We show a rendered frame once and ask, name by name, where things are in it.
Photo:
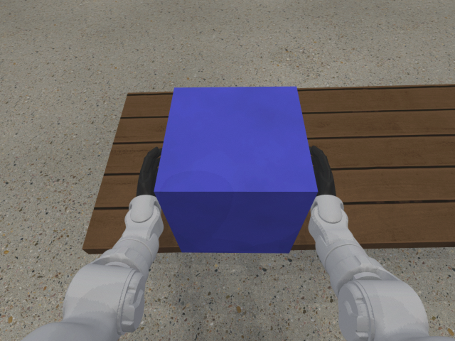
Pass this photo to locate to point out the carton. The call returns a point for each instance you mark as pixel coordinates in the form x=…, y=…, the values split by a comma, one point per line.
x=235, y=173

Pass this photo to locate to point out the robot left hand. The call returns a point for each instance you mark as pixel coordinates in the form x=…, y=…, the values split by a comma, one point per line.
x=148, y=173

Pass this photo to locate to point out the table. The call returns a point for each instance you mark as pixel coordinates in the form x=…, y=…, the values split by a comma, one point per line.
x=391, y=150

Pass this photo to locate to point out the robot right hand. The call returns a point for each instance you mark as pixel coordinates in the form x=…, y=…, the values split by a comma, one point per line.
x=322, y=172

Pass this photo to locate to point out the right robot upper arm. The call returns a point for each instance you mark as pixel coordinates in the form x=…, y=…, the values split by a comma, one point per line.
x=382, y=310

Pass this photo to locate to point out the left robot forearm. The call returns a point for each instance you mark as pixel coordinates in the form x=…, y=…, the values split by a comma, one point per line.
x=139, y=244

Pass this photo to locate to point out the left robot upper arm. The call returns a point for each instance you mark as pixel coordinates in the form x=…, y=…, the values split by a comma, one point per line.
x=104, y=303

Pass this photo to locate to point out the right robot forearm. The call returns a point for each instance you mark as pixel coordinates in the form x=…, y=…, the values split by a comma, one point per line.
x=339, y=252

